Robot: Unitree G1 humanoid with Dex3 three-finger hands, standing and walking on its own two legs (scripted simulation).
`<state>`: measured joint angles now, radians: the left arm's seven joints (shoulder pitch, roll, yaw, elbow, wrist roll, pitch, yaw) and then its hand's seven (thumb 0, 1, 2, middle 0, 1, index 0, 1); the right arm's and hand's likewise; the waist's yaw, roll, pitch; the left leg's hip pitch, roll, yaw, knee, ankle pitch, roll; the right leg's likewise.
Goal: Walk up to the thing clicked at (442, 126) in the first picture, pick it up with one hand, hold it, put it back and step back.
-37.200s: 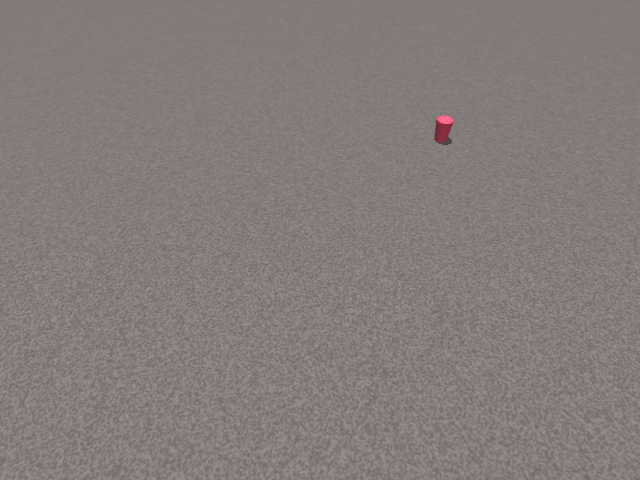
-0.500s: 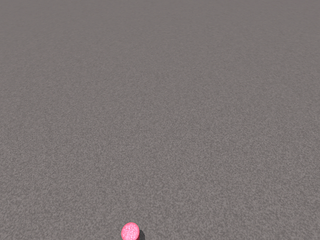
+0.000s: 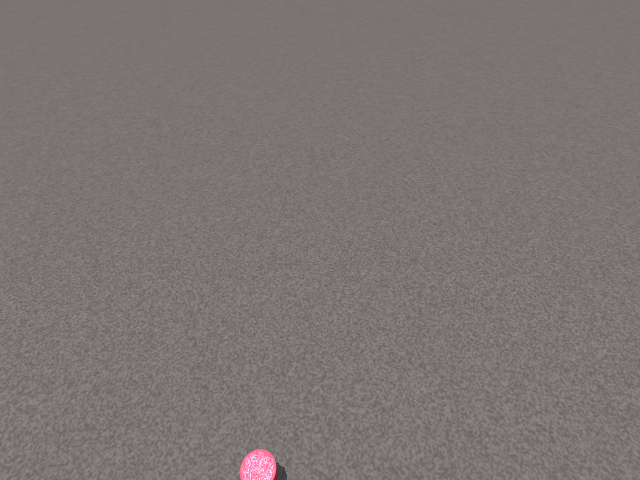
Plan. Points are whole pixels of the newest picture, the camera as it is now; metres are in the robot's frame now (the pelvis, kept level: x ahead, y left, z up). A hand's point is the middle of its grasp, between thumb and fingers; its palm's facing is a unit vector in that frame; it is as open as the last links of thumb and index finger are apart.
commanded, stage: step back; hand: left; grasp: from the side
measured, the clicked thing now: (261, 475) +0.31 +0.19 -0.72
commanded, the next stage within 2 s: none
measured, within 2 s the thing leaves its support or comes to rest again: neither
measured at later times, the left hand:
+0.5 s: hand out of the picture +0.01 +0.26 -0.16, palm faces -0.01 -0.90 -0.43, open 7.4 cm
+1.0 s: hand out of the picture -0.10 +0.26 -0.17, palm faces -0.06 -0.91 -0.42, open 7.4 cm
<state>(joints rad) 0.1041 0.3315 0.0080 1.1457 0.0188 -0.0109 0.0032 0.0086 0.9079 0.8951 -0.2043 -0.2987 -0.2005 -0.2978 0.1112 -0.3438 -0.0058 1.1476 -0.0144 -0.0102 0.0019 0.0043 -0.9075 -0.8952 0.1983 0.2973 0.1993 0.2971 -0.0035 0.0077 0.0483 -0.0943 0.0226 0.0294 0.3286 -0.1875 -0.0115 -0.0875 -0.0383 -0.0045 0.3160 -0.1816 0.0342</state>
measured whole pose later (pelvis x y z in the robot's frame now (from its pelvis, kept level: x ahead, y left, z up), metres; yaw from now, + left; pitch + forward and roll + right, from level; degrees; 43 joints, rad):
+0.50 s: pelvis -0.09 -0.01 -0.03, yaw +1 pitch -1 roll +1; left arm 0.11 0.36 0.06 0.89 0.05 0.04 0.02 0.01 0.90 0.89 -0.21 -0.30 -0.20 -0.30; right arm 0.13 -0.42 -0.06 0.92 0.00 0.07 0.01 0.00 -0.91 -0.90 0.20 0.30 0.20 0.30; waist 0.02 0.03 0.17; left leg -0.39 -0.08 -0.09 1.05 -0.51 0.00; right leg -0.41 -0.05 -0.01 0.64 -0.21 -0.01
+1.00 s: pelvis -0.20 -0.01 -0.03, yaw -2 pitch -2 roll -2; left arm 0.16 0.35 0.07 0.87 0.03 0.02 0.01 0.01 0.91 0.90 -0.20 -0.30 -0.20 -0.30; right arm 0.09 -0.40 -0.05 0.84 0.00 0.05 -0.01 0.00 -0.90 -0.89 0.20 0.30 0.20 0.30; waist -0.01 0.07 0.20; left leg -0.40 0.05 0.00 0.77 -0.34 0.01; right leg -0.24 0.07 0.02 0.66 -0.39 -0.02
